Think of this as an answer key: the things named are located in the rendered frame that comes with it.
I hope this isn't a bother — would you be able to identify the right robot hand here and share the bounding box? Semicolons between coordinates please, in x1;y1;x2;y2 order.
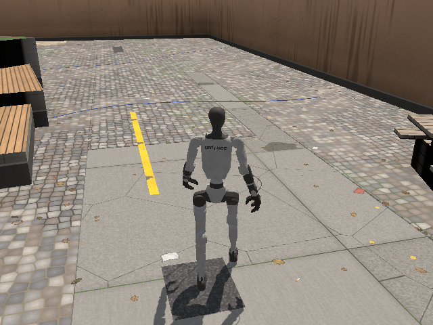
246;194;261;213

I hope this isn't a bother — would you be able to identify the left robot upper arm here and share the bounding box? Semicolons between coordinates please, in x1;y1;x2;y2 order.
185;136;203;172

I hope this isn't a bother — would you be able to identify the robot right forearm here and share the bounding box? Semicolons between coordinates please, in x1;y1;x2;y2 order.
243;165;258;196

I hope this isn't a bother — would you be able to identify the left robot hand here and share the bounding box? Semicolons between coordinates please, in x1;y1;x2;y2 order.
183;178;198;190

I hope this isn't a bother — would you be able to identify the robot left foot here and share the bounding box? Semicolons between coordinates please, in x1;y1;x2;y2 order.
197;272;207;290

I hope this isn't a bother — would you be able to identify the right robot upper arm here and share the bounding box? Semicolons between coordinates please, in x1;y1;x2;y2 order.
231;137;249;175

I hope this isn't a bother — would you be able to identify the robot left forearm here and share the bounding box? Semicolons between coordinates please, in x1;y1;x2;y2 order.
183;161;192;182

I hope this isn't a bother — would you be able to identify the left robot shin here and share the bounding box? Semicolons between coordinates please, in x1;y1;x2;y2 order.
196;233;206;281

